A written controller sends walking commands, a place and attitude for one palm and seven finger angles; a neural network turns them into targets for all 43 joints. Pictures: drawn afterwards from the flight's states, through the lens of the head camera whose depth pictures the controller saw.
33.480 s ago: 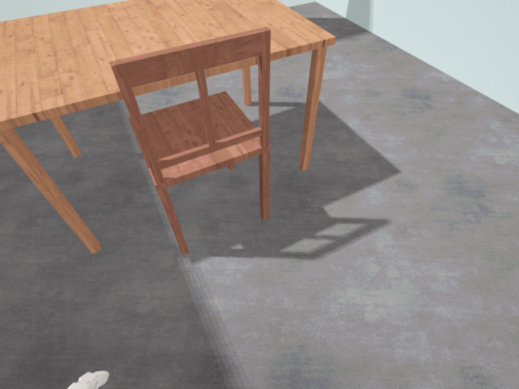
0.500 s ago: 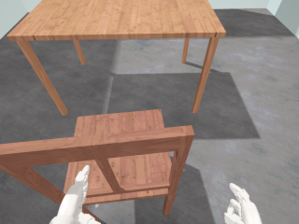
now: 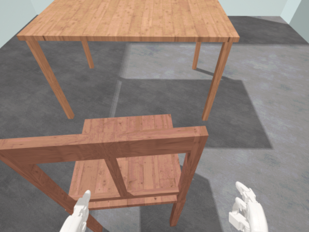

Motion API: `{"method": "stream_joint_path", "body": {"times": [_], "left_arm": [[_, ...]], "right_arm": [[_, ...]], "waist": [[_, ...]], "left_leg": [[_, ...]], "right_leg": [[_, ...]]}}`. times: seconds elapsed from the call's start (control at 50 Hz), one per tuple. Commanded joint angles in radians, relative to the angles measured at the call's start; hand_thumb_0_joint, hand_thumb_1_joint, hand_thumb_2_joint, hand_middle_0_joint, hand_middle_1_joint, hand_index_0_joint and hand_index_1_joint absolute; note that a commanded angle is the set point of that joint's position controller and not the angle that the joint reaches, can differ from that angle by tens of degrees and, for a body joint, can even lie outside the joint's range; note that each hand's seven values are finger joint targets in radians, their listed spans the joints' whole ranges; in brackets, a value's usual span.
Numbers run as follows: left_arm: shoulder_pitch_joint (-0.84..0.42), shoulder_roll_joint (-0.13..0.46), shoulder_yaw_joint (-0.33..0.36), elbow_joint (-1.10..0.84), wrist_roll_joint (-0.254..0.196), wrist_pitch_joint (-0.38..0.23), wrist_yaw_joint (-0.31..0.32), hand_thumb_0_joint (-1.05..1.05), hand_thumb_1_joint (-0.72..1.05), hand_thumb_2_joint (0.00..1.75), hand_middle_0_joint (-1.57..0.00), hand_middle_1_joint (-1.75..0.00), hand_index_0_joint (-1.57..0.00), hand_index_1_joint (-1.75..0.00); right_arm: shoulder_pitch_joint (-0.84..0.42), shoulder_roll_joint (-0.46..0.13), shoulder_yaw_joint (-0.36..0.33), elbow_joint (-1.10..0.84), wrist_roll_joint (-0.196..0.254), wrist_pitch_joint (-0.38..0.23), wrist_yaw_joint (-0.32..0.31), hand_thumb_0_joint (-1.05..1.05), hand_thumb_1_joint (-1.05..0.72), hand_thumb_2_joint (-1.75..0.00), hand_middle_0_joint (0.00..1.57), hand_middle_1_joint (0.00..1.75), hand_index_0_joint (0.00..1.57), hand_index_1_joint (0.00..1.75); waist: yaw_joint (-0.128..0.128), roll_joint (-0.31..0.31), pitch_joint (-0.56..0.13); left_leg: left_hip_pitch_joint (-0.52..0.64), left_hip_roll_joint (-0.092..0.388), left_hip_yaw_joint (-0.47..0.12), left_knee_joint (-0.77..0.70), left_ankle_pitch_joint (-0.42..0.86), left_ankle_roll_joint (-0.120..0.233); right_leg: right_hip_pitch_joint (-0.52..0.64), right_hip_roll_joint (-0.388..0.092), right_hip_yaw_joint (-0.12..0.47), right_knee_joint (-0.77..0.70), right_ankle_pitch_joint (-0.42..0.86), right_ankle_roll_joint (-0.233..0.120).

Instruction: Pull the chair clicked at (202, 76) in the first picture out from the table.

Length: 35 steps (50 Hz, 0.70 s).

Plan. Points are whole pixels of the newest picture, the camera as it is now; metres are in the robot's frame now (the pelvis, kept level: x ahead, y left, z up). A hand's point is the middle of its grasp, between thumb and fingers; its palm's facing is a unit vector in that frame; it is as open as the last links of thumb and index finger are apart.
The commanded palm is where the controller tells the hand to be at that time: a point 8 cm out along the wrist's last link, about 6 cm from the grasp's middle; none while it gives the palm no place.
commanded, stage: draw the hand back to the body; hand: left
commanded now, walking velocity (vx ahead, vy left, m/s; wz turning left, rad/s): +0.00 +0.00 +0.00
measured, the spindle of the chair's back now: (117, 177) +0.28 +0.12 -0.03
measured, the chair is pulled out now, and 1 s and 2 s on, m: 0.59 0.59 0.59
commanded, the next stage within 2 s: step back with the hand held close in 1.62 s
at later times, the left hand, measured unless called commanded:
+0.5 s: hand (73, 220) +0.15 +0.17 +0.07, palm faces -0.03 -0.99 -0.11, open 17.4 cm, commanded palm +0.11 +0.24 +0.10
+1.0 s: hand (50, 210) +0.16 +0.21 +0.09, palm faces +0.09 -0.87 -0.49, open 10.9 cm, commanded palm +0.15 +0.27 +0.19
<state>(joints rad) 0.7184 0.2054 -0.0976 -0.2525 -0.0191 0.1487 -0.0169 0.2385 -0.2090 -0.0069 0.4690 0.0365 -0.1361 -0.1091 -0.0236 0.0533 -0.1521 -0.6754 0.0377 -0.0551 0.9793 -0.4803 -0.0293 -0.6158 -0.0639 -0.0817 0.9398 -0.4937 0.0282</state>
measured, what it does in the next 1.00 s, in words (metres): stands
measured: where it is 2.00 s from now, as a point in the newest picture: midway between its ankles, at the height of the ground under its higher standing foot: outside the picture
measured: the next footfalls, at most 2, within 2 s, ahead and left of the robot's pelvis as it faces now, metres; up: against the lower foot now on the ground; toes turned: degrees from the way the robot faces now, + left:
none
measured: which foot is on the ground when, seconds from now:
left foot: down 0.00-1.00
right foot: down 0.00-1.00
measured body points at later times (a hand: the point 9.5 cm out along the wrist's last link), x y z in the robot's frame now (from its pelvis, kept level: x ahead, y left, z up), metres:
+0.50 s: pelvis -0.01 +0.00 -0.01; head +0.01 -0.01 +0.44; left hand +0.15 +0.22 +0.08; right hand +0.18 -0.23 -0.08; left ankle +0.00 +0.14 -0.68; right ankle -0.02 -0.14 -0.68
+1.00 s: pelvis +0.02 -0.01 +0.04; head +0.02 -0.04 +0.49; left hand +0.15 +0.25 +0.12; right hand +0.21 -0.22 -0.04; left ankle +0.00 +0.14 -0.68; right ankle -0.02 -0.14 -0.68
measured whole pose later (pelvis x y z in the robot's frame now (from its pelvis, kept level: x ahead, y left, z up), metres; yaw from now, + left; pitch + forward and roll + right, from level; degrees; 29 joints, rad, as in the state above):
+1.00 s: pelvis +0.02 -0.01 +0.04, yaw -1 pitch -1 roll -1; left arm 0.70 0.43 0.08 -0.40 -0.04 0.17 0.09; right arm 0.18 -0.20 0.06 0.63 0.03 -0.20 -0.16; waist 0.05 0.08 0.01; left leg -0.24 0.06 -0.03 0.63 -0.37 -0.05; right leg -0.20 -0.03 -0.08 0.60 -0.37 0.01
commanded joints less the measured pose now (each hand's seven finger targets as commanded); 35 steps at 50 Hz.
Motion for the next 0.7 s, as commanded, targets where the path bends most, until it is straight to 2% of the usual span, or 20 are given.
{"method": "stream_joint_path", "body": {"times": [0.0,0.02,0.04,0.06,0.1,0.16,0.2,0.22,0.28,0.3,0.38,0.4,0.48,0.52,0.54,0.56,0.58,0.6,0.64,0.68], "left_arm": [[0.083,0.081,0.059,-0.232,0.002,-0.072,0.005,0.00,-0.55,0.20,0.00,0.00,0.00,0.00],[0.075,0.068,0.042,-0.244,0.005,-0.077,0.001,0.00,-0.55,0.20,0.00,0.00,0.00,0.00],[0.001,-0.013,0.065,-0.358,-0.114,-0.196,-0.006,0.00,-0.55,0.20,0.00,0.00,0.00,0.00],[0.049,0.040,0.110,-0.307,-0.111,-0.249,-0.011,0.00,-0.55,0.20,0.00,0.00,0.00,0.00],[0.068,0.082,0.162,-0.338,-0.129,-0.302,-0.015,0.00,-0.55,0.20,0.00,0.00,0.00,0.00],[0.070,0.052,0.153,-0.363,-0.145,-0.397,-0.039,0.00,-0.55,0.20,0.00,0.00,0.00,0.00],[0.084,0.053,0.165,-0.324,-0.148,-0.454,-0.061,0.00,-0.55,0.20,0.00,0.00,0.00,0.00],[0.066,0.041,0.147,-0.317,-0.155,-0.488,-0.081,0.00,-0.55,0.20,0.00,0.00,0.00,0.00],[0.040,0.073,0.187,-0.248,-0.183,-0.563,-0.156,0.00,-0.55,0.20,0.00,0.00,0.00,0.00],[0.073,0.095,0.217,-0.234,-0.185,-0.549,-0.171,0.00,-0.55,0.20,0.00,0.00,0.00,0.00],[0.033,0.157,0.303,-0.367,-0.233,-0.477,-0.179,0.00,-0.55,0.20,0.00,0.00,0.00,0.00],[0.017,0.174,0.328,-0.390,-0.240,-0.466,-0.168,0.00,-0.55,0.20,0.00,0.00,0.00,0.00],[-0.048,0.149,0.332,-0.399,-0.270,-0.448,-0.147,0.00,-0.44,0.25,-0.01,-0.02,-0.01,-0.02],[-0.074,0.165,0.353,-0.413,-0.281,-0.445,-0.145,0.00,-0.37,0.29,-0.02,-0.04,-0.02,-0.04],[-0.005,0.385,0.421,-0.424,-0.082,-0.331,0.012,0.00,-0.33,0.31,-0.03,-0.05,-0.03,-0.05],[0.002,0.275,0.355,-0.511,-0.064,-0.277,0.073,0.00,-0.30,0.32,-0.04,-0.05,-0.04,-0.05],[-0.009,0.265,0.348,-0.511,-0.056,-0.246,0.104,0.00,-0.26,0.34,-0.04,-0.06,-0.04,-0.06],[-0.044,0.274,0.354,-0.537,-0.041,-0.227,0.129,0.00,-0.22,0.36,-0.04,-0.07,-0.04,-0.07],[-0.027,0.275,0.362,-0.500,-0.030,-0.194,0.162,0.00,-0.15,0.39,-0.05,-0.08,-0.05,-0.08],[-0.081,0.306,0.386,-0.519,-0.023,-0.186,0.182,0.00,-0.08,0.43,-0.07,-0.10,-0.07,-0.10]], "right_arm": [[-0.093,-0.099,-0.049,-0.167,-0.002,-0.060,-0.012,0.00,-0.90,-0.90,0.20,0.30,0.20,0.30],[-0.089,-0.098,-0.046,-0.171,-0.001,-0.060,-0.012,0.00,-0.90,-0.90,0.20,0.30,0.20,0.30],[-0.083,-0.086,-0.043,-0.161,-0.001,-0.084,-0.012,0.00,-0.90,-0.90,0.20,0.30,0.20,0.30],[-0.076,-0.092,-0.054,-0.133,0.000,-0.096,-0.011,0.00,-0.90,-0.90,0.20,0.30,0.20,0.30],[-0.072,-0.089,-0.055,-0.121,0.006,-0.103,-0.012,0.00,-0.90,-0.90,0.20,0.30,0.20,0.30],[-0.077,-0.077,-0.058,-0.107,0.013,-0.116,0.001,0.00,-0.90,-0.90,0.20,0.30,0.20,0.30],[-0.094,-0.073,-0.065,-0.088,0.016,-0.114,0.014,0.00,-0.90,-0.90,0.20,0.30,0.20,0.30],[-0.094,-0.075,-0.063,-0.085,0.017,-0.116,0.023,0.00,-0.90,-0.90,0.20,0.30,0.20,0.30],[-0.122,-0.086,-0.069,-0.081,0.021,-0.114,0.036,0.00,-0.90,-0.90,0.20,0.30,0.20,0.30],[-0.143,-0.088,-0.072,-0.094,0.026,-0.112,0.035,0.00,-0.90,-0.90,0.20,0.30,0.20,0.30],[-0.147,-0.083,-0.062,-0.135,0.042,-0.106,0.014,0.00,-0.90,-0.90,0.20,0.30,0.20,0.30],[-0.157,-0.081,-0.057,-0.131,0.044,-0.110,0.007,0.00,-0.90,-0.90,0.20,0.30,0.20,0.30],[-0.132,-0.076,-0.041,-0.105,0.048,-0.135,-0.010,0.00,-0.90,-0.90,0.20,0.30,0.20,0.30],[-0.128,-0.080,-0.031,-0.093,0.049,-0.156,-0.015,0.00,-0.90,-0.90,0.20,0.30,0.20,0.30],[-0.135,-0.073,-0.015,-0.095,0.017,-0.115,-0.037,0.00,-0.90,-0.90,0.20,0.30,0.20,0.30],[-0.129,-0.053,0.003,-0.125,0.012,-0.107,-0.042,0.00,-0.90,-0.90,0.20,0.30,0.20,0.30],[-0.126,-0.055,0.004,-0.117,0.014,-0.106,-0.046,0.00,-0.90,-0.90,0.20,0.30,0.20,0.30],[-0.133,-0.059,0.008,-0.105,0.013,-0.105,-0.049,0.00,-0.90,-0.90,0.20,0.30,0.20,0.30],[-0.137,-0.058,0.015,-0.086,0.007,-0.093,-0.056,0.00,-0.90,-0.90,0.20,0.30,0.20,0.30],[-0.142,-0.065,0.023,-0.081,0.002,-0.094,-0.059,0.00,-0.90,-0.90,0.20,0.30,0.20,0.30]], "waist": [[-0.004,-0.046,-0.070],[-0.013,-0.029,-0.071],[-0.011,-0.075,-0.044],[0.004,-0.073,-0.093],[0.017,-0.024,-0.104],[0.021,0.028,-0.113],[0.026,0.015,-0.093],[0.015,0.013,-0.085],[0.012,-0.050,-0.067],[0.031,-0.031,-0.083],[0.044,-0.009,-0.149],[0.049,0.022,-0.144],[0.027,-0.023,-0.061],[0.031,0.002,-0.049],[0.117,0.049,-0.096],[0.082,0.067,-0.046],[0.074,0.055,-0.029],[0.075,0.108,-0.026],[0.072,0.095,0.032],[0.073,0.086,0.042]], "left_leg": [[0.068,-0.034,0.022,-0.129,0.220,0.061],[0.073,-0.035,0.024,-0.125,0.215,0.060],[0.048,-0.044,0.020,-0.095,0.229,0.053],[0.056,-0.040,0.026,-0.078,0.232,0.053],[0.056,-0.038,0.026,-0.081,0.245,0.051],[0.065,-0.038,0.027,-0.071,0.271,0.044],[0.041,-0.031,0.023,-0.061,0.279,0.042],[0.030,-0.032,0.022,-0.052,0.264,0.041],[-0.014,-0.026,0.019,-0.036,0.212,0.039],[0.001,-0.024,0.024,-0.049,0.207,0.042],[0.070,-0.026,0.025,-0.098,0.190,0.045],[0.088,-0.024,0.022,-0.110,0.194,0.046],[0.110,-0.016,0.011,-0.146,0.179,0.044],[0.132,-0.017,0.009,-0.163,0.191,0.044],[0.187,0.016,0.013,-0.211,0.203,0.037],[0.210,0.007,0.022,-0.235,0.209,0.037],[0.223,0.010,0.017,-0.247,0.209,0.033],[0.249,0.009,0.022,-0.257,0.225,0.034],[0.280,0.014,0.028,-0.282,0.229,0.031],[0.322,0.016,0.024,-0.313,0.238,0.032]], "right_leg": [[0.022,0.035,-0.018,-0.144,0.191,-0.035],[0.009,0.035,-0.021,-0.138,0.185,-0.033],[-0.027,0.046,-0.045,-0.123,0.202,-0.031],[-0.019,0.049,-0.034,-0.111,0.202,-0.034],[-0.005,0.049,-0.027,-0.107,0.202,-0.041],[-0.023,0.048,-0.030,-0.076,0.216,-0.042],[-0.029,0.049,-0.028,-0.067,0.225,-0.043],[-0.048,0.049,-0.028,-0.060,0.216,-0.039],[-0.050,0.050,-0.015,-0.058,0.175,-0.037],[-0.020,0.047,-0.005,-0.072,0.171,-0.040],[0.057,0.039,0.001,-0.107,0.155,-0.036],[0.066,0.042,0.000,-0.117,0.153,-0.039],[0.057,0.049,-0.014,-0.167,0.129,-0.033],[0.077,0.050,-0.013,-0.187,0.139,-0.036],[0.176,0.016,0.050,-0.242,0.166,-0.066],[0.179,0.005,0.032,-0.268,0.185,-0.061],[0.185,0.004,0.024,-0.277,0.187,-0.060],[0.213,0.006,0.027,-0.293,0.206,-0.065],[0.225,0.011,0.010,-0.322,0.216,-0.062],[0.253,0.012,0.007,-0.352,0.232,-0.061]]}}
